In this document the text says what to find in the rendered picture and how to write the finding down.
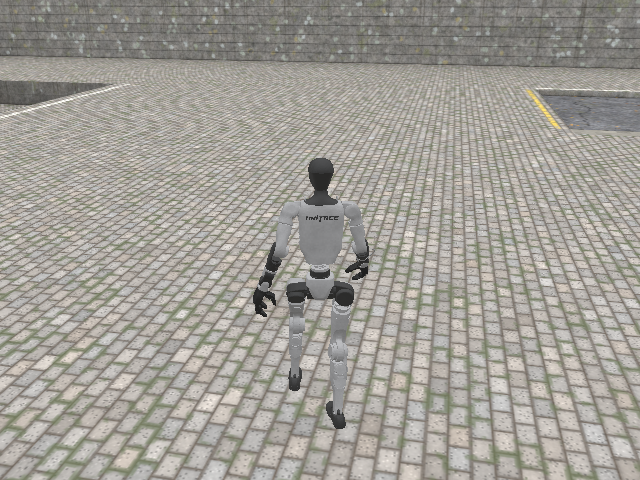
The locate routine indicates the robot left shin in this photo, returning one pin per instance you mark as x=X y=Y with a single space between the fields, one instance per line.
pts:
x=295 y=349

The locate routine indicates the robot right upper arm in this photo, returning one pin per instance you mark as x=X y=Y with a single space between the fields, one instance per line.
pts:
x=352 y=211

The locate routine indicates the robot right forearm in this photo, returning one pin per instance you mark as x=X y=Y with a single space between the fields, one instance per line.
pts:
x=362 y=258

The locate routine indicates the robot right shin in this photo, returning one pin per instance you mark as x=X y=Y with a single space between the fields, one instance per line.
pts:
x=338 y=377

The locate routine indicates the left robot hand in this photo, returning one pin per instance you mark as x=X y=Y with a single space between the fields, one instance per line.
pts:
x=259 y=304

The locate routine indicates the robot left upper arm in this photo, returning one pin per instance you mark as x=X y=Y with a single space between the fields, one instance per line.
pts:
x=289 y=211

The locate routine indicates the robot left forearm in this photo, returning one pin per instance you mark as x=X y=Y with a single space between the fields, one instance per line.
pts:
x=269 y=271

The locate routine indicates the right robot hand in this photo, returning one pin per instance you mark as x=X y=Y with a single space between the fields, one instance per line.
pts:
x=361 y=274

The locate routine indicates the robot shin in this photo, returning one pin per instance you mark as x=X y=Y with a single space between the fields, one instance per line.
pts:
x=295 y=349
x=338 y=377

